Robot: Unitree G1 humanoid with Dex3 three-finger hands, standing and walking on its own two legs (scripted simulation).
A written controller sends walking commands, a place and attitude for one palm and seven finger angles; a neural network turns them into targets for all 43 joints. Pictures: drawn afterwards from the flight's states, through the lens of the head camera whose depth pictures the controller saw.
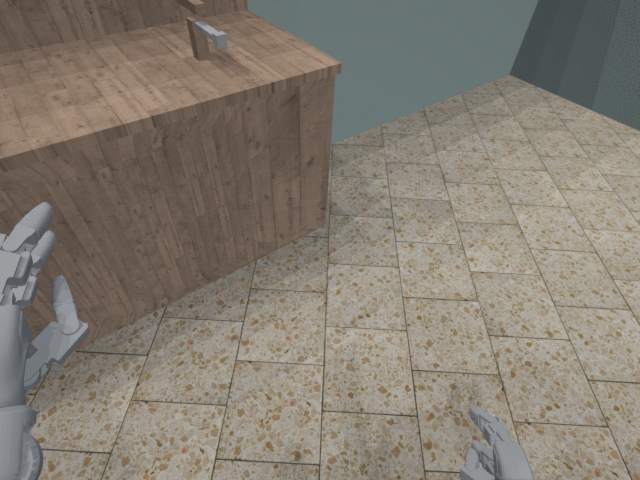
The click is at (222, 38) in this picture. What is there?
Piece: tap's lever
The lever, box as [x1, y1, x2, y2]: [212, 31, 227, 47]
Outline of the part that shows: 212,33 213,42 218,47 227,45 225,33 222,31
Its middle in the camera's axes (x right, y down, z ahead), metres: -0.26 -0.51 +0.98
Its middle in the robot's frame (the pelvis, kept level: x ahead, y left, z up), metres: +1.07 +0.33 +0.10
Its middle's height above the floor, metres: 0.87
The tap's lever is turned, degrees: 0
